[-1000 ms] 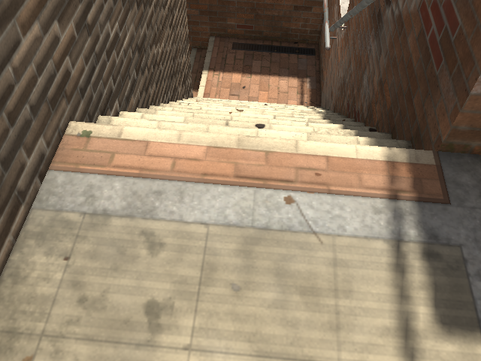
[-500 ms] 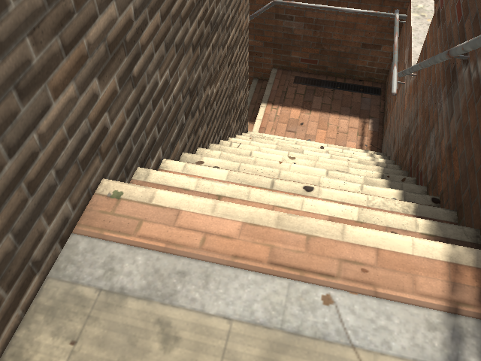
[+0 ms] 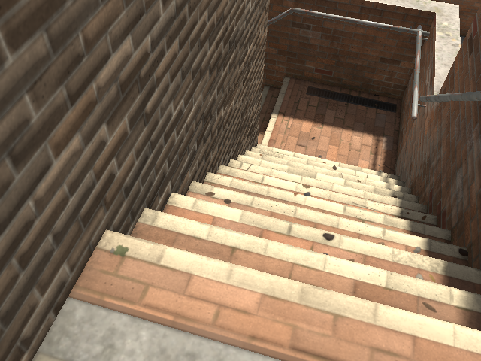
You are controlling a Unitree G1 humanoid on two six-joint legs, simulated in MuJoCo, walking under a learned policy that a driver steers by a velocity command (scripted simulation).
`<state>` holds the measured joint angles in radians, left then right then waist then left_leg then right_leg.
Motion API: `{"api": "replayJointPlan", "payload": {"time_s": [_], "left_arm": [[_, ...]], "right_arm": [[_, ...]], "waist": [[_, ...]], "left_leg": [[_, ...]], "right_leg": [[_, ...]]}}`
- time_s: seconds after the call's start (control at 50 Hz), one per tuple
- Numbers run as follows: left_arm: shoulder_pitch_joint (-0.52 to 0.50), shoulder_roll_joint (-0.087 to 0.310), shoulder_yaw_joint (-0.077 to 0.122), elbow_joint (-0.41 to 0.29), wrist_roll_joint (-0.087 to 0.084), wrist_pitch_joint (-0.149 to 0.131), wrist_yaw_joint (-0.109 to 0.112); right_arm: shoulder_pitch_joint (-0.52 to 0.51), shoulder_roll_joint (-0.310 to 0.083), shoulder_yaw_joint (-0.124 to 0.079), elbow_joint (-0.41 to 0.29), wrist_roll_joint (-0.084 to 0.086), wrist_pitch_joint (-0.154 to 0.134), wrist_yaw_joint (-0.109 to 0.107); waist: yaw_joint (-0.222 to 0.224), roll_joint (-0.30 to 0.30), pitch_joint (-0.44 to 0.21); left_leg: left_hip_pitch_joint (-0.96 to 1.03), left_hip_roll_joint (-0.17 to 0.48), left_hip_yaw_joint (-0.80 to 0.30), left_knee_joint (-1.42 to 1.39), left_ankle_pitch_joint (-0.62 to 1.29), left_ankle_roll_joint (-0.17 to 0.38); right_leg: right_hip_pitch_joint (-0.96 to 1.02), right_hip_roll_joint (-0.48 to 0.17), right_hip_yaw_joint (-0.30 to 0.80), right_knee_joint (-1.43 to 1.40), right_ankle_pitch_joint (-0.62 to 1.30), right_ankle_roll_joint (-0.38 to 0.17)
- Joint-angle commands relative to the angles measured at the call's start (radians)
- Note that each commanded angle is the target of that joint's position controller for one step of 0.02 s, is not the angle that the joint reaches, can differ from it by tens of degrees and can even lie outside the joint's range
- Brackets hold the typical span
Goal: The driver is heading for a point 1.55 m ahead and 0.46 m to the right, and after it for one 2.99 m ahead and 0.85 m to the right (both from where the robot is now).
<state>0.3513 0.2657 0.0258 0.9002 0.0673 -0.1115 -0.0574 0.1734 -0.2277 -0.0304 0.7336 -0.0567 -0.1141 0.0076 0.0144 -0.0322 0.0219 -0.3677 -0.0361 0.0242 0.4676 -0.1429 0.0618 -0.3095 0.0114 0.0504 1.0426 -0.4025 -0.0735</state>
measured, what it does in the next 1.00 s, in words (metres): walks ahead: right foot, then left foot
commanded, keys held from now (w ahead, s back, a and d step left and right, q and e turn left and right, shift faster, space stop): w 0.86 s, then w+e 0.14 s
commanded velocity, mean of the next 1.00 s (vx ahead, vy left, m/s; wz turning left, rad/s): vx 0.50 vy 0.00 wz -0.02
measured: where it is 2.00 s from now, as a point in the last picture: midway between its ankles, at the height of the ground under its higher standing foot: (310, 253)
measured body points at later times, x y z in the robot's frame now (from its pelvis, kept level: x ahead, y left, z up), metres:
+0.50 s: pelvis +0.29 -0.05 +0.00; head +0.32 -0.05 +0.45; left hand +0.48 +0.19 -0.11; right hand +0.28 -0.31 -0.14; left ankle +0.11 +0.09 -0.67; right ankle +0.38 -0.14 -0.74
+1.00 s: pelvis +0.52 -0.04 +0.00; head +0.53 -0.01 +0.45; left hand +0.54 +0.22 -0.15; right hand +0.62 -0.30 -0.11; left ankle +0.57 +0.04 -0.74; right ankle +0.42 -0.16 -0.66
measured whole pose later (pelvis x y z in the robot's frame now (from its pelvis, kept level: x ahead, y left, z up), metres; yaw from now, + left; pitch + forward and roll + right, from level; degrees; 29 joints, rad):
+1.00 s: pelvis +0.52 -0.04 +0.00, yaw -3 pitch +0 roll -1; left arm 0.36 0.26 0.04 0.91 0.04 -0.04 0.01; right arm 0.21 -0.23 -0.03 0.83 -0.03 -0.05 -0.01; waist 0.03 -0.03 0.02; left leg -0.30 -0.01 0.10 0.49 -0.19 0.08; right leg -0.32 0.06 0.05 1.03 -0.42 -0.08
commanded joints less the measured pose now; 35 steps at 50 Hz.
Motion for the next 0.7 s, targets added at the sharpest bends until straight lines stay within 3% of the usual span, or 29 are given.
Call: {"api": "replayJointPlan", "payload": {"time_s": [0.02, 0.04, 0.06, 0.12, 0.18, 0.22, 0.28, 0.34, 0.38, 0.4, 0.42, 0.44, 0.46, 0.48, 0.5, 0.52, 0.54, 0.56, 0.58, 0.62, 0.64, 0.66, 0.68, 0.7], "left_arm": [[-0.070, 0.059, 0.000, -0.087, 0.045, -0.016, 0.023], [-0.056, 0.038, -0.005, -0.086, 0.048, 0.002, 0.026], [-0.065, 0.027, -0.009, -0.090, 0.038, 0.015, 0.027], [-0.122, 0.006, -0.027, -0.103, 0.012, 0.039, 0.008], [-0.187, -0.003, -0.035, -0.125, 0.009, 0.054, -0.005], [-0.235, 0.010, -0.032, -0.140, 0.004, 0.063, -0.004], [-0.328, 0.024, -0.025, -0.171, -0.003, 0.069, 0.004], [-0.396, 0.033, -0.020, -0.192, -0.014, 0.066, 0.012], [-0.399, 0.061, -0.006, -0.197, -0.027, 0.056, 0.017], [-0.359, 0.097, 0.008, -0.188, -0.039, 0.046, 0.023], [-0.222, 0.148, 0.029, -0.148, -0.052, 0.032, 0.030], [0.031, 0.193, 0.036, -0.082, -0.043, 0.028, 0.031], [0.215, 0.173, 0.037, -0.036, -0.028, 0.028, 0.039], [0.252, 0.155, 0.051, -0.001, -0.007, 0.013, 0.049], [0.115, 0.152, 0.052, -0.020, -0.017, 0.002, 0.053], [0.019, 0.093, 0.036, -0.043, -0.025, 0.006, 0.061], [-0.035, 0.145, 0.052, -0.057, -0.041, 0.024, 0.049], [-0.050, 0.046, 0.023, -0.064, -0.022, 0.009, 0.050], [-0.064, 0.010, 0.016, -0.076, -0.020, 0.000, 0.053], [-0.069, 0.054, 0.032, -0.088, -0.003, -0.013, 0.051], [-0.002, 0.138, 0.054, -0.047, -0.062, 0.002, 0.042], [0.009, 0.148, 0.055, -0.040, -0.079, 0.010, 0.038], [0.004, 0.127, 0.048, -0.036, -0.075, 0.019, 0.034], [0.010, 0.107, 0.043, -0.030, -0.074, 0.026, 0.035]], "right_arm": [[0.172, -0.042, 0.000, 0.035, 0.005, 0.000, -0.014], [0.118, -0.033, 0.006, 0.014, 0.000, -0.003, -0.017], [0.088, -0.049, -0.002, 0.003, -0.004, -0.012, -0.018], [0.112, -0.121, -0.025, 0.009, -0.031, -0.028, 0.005], [0.227, -0.131, -0.033, 0.062, -0.029, -0.027, 0.051], [0.283, -0.140, -0.039, 0.094, -0.024, -0.026, 0.066], [0.328, -0.135, -0.036, 0.129, -0.020, -0.015, 0.070], [0.328, -0.165, -0.044, 0.151, -0.017, 0.000, 0.063], [0.308, -0.196, -0.053, 0.162, -0.012, 0.010, 0.056], [0.301, -0.210, -0.054, 0.162, -0.015, 0.011, 0.055], [0.301, -0.189, -0.046, 0.157, -0.031, 0.009, 0.059], [0.499, -0.045, 0.000, 0.156, -0.054, 0.001, 0.057], [0.492, -0.033, 0.021, 0.154, -0.047, -0.005, 0.071], [0.251, -0.109, -0.011, 0.116, -0.007, 0.007, 0.069], [0.158, -0.127, -0.020, 0.101, -0.005, 0.004, 0.047], [0.169, -0.136, -0.020, 0.104, -0.028, 0.003, 0.030], [0.179, -0.142, -0.036, 0.085, 0.088, 0.034, -0.006], [0.197, -0.047, 0.018, 0.110, -0.042, 0.023, 0.024], [0.198, -0.041, 0.012, 0.111, -0.054, 0.027, 0.036], [0.180, -0.054, 0.014, 0.118, -0.028, 0.028, 0.049], [0.152, -0.113, -0.024, 0.089, 0.064, 0.068, 0.010], [0.118, -0.095, -0.015, 0.072, 0.068, 0.088, -0.002], [0.089, -0.056, -0.006, 0.062, 0.063, 0.098, -0.005], [0.051, -0.042, -0.001, 0.054, 0.056, 0.107, -0.006]], "waist": [[-0.035, 0.112, -0.037], [0.001, 0.100, -0.054], [0.010, 0.100, -0.047], [-0.014, 0.072, -0.027], [-0.038, 0.083, -0.002], [-0.057, 0.094, 0.008], [-0.075, 0.106, 0.019], [-0.078, 0.111, 0.029], [-0.048, 0.110, 0.006], [-0.019, 0.106, -0.049], [0.029, 0.073, -0.147], [0.025, -0.118, -0.438], [0.117, -0.180, -0.535], [0.180, -0.062, -0.256], [0.118, -0.042, -0.069], [0.062, -0.040, -0.077], [-0.007, 0.078, -0.068], [-0.015, -0.089, -0.102], [-0.027, -0.055, -0.068], [-0.022, -0.020, -0.049], [-0.064, 0.080, -0.055], [-0.065, 0.048, -0.033], [-0.056, 0.003, -0.019], [-0.042, -0.047, 0.000]], "left_leg": [[0.303, 0.310, -0.404, -0.310, -0.150, 0.200], [0.234, 0.304, -0.371, -0.340, -0.103, 0.202], [0.204, 0.285, -0.323, -0.364, -0.072, 0.208], [0.131, 0.241, -0.180, -0.380, 0.083, 0.225], [0.126, 0.238, -0.131, -0.337, 0.222, 0.245], [0.216, 0.258, -0.133, -0.299, 0.282, 0.246], [0.348, 0.285, -0.140, -0.266, 0.317, 0.218], [0.432, 0.306, -0.138, -0.241, 0.348, 0.174], [0.442, 0.289, -0.110, -0.175, 0.515, 0.137], [0.407, 0.248, -0.074, -0.104, 0.654, 0.099], [0.292, 0.170, -0.009, 0.061, 0.679, 0.035], [-0.028, 0.057, 0.010, 0.377, 0.256, -0.049], [-0.260, -0.053, -0.059, 0.595, -0.446, -0.067], [-0.385, 0.020, -0.162, 0.767, -0.410, -0.019], [-0.421, 0.081, -0.147, 0.786, -0.331, 0.002], [-0.347, 0.128, -0.143, 0.727, -0.268, 0.014], [-0.229, 0.096, -0.091, 0.722, -0.170, 0.001], [-0.208, 0.154, -0.135, 0.746, -0.201, -0.002], [-0.212, 0.154, -0.127, 0.720, -0.214, -0.008], [-0.241, 0.146, -0.083, 0.647, -0.130, -0.037], [-0.168, 0.129, -0.038, 0.577, -0.064, -0.051], [-0.153, 0.133, -0.030, 0.494, -0.019, -0.063], [-0.117, 0.124, -0.012, 0.404, 0.012, -0.067], [-0.091, 0.111, 0.009, 0.340, 0.046, -0.068]], "right_leg": [[-0.387, -0.124, 0.047, 0.080, 0.088, -0.028], [-0.329, -0.133, 0.043, 0.044, 0.081, -0.011], [-0.325, -0.131, 0.028, 0.000, 0.096, 0.009], [-0.319, -0.120, -0.036, -0.171, 0.308, 0.045], [-0.290, -0.096, -0.056, -0.321, 0.458, 0.056], [-0.330, -0.084, -0.051, -0.396, 0.506, 0.058], [-0.368, -0.068, -0.050, -0.483, 0.501, 0.047], [-0.337, -0.047, -0.063, -0.555, 0.452, 0.021], [-0.215, -0.006, -0.113, -0.608, 0.451, -0.013], [-0.063, 0.026, -0.145, -0.605, 0.477, -0.046], [0.208, 0.018, -0.124, -0.527, 0.554, -0.102], [0.771, -0.225, 0.175, -0.472, 0.767, -0.327], [0.970, -0.430, 0.571, -0.661, 0.581, -0.421], [0.739, -0.361, 0.504, -0.745, 0.300, -0.261], [0.481, -0.329, 0.390, -0.795, 0.178, -0.203], [0.344, -0.302, 0.328, -0.834, 0.222, -0.200], [0.277, -0.289, 0.246, -0.794, 0.522, -0.135], [0.185, -0.269, 0.177, -0.850, 0.521, -0.196], [0.153, -0.260, 0.172, -0.884, 0.479, -0.204], [0.100, -0.220, 0.095, -0.909, 0.464, -0.208], [0.086, -0.227, 0.079, -0.873, 0.564, -0.153], [0.057, -0.211, 0.043, -0.867, 0.609, -0.133], [0.036, -0.185, 0.001, -0.849, 0.578, -0.115], [0.016, -0.163, -0.017, -0.839, 0.550, -0.103]]}}
Keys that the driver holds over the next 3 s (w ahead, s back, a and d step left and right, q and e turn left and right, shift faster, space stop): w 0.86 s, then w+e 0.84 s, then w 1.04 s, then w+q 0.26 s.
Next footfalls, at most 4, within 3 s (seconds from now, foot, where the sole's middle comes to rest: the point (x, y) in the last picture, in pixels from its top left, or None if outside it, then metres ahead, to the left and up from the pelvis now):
0.40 right None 0.42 -0.15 -0.77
0.90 left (232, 311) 0.61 0.04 -0.77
1.58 right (329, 283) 0.81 -0.30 -0.97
2.04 left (292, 243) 1.08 -0.21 -1.17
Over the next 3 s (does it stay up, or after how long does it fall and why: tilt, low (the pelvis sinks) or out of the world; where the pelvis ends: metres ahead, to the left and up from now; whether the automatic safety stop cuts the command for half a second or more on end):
stays up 1.37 -0.45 -0.71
